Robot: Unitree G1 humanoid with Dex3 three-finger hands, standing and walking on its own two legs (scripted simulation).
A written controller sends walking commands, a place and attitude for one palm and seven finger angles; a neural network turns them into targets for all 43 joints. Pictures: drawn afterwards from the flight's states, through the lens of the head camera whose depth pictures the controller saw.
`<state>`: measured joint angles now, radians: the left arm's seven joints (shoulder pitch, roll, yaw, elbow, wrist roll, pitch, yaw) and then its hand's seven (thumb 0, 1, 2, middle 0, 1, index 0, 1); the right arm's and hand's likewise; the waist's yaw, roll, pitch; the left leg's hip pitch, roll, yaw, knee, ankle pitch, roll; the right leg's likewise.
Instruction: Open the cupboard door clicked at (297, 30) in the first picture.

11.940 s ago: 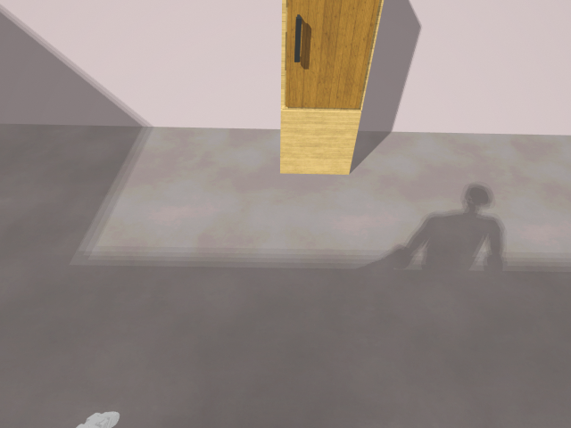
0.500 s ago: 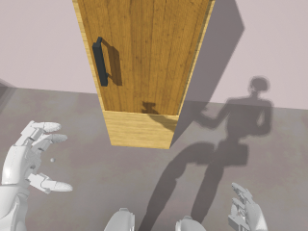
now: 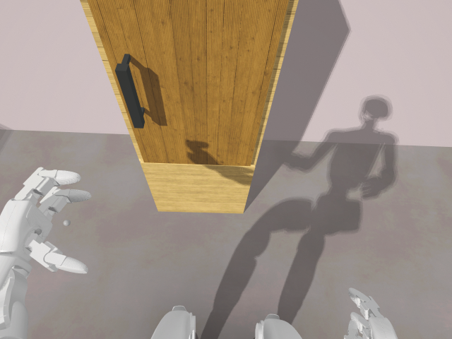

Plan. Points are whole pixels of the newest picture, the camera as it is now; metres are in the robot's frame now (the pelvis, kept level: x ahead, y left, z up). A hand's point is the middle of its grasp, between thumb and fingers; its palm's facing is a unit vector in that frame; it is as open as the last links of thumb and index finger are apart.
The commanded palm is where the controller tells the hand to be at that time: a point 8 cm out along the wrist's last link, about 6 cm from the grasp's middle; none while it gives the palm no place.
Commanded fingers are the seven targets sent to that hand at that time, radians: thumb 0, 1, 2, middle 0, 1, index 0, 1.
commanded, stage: raise the hand with hooked fingers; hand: left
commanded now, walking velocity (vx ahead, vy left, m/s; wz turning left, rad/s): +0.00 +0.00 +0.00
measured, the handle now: (133, 93) +0.59 +0.23 +0.04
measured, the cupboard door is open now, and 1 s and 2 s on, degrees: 0 0 0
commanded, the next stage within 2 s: move the hooked fingers beside the handle in 0.30 s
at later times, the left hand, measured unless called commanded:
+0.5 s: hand (71, 224) +0.28 +0.26 +0.04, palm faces +0.05 -1.00 -0.06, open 14.0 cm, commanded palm +0.27 +0.31 +0.05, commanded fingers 0.00 -0.50 0.30 -0.30 -1.20 -0.30 -1.20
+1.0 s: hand (84, 174) +0.38 +0.27 +0.04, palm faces +0.04 -1.00 -0.04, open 14.0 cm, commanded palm +0.36 +0.32 +0.04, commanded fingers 0.00 -0.50 0.30 -0.30 -1.20 -0.30 -1.20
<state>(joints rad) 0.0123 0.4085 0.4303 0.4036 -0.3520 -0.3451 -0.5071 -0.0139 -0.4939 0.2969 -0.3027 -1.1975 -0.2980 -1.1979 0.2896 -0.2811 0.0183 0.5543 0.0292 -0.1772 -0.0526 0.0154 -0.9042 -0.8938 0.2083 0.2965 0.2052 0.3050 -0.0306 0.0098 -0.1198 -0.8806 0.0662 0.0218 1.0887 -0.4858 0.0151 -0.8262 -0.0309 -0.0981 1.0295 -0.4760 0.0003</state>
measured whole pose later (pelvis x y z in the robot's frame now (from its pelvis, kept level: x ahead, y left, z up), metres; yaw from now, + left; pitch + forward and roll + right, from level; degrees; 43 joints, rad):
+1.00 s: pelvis -0.01 -0.01 -0.01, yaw -1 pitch +19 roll -3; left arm -0.41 0.50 0.50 0.80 -0.26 -0.40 -0.49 -0.01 -0.50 0.30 -0.30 -1.20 -0.30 -1.20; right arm 0.31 -0.28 0.03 0.61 0.03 -0.11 -0.06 0.01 -0.91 -0.89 0.21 0.30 0.20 0.30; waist -0.07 0.00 -0.11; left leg -0.98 0.08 0.02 1.14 -0.49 0.01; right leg -0.93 -0.02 -0.09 1.09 -0.48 -0.01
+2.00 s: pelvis -0.02 +0.01 -0.04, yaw -3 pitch +29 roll -6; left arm -1.09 0.91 0.57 1.29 -0.03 -0.34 -0.45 -0.01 -0.50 0.30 -0.30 -1.20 -0.30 -1.20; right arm 0.36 -0.29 0.10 0.60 -0.01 0.05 -0.04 0.01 -0.91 -0.89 0.21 0.30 0.21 0.30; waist -0.24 0.02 -0.08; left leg -1.28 0.10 -0.01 1.28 -0.51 0.03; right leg -1.20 0.01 -0.11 1.16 -0.47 0.00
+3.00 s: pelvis -0.01 +0.01 -0.03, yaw -4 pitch +29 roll -7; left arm -1.03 0.85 0.57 1.23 -0.05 -0.36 -0.43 -0.01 -0.50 0.30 -0.30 -1.20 -0.30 -1.20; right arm 0.36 -0.27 0.09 0.60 -0.02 0.08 -0.01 0.00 -0.91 -0.89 0.21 0.30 0.21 0.30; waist -0.23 0.02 -0.09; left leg -1.24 0.10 -0.01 1.25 -0.52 0.03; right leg -1.16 0.01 -0.11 1.12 -0.47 0.01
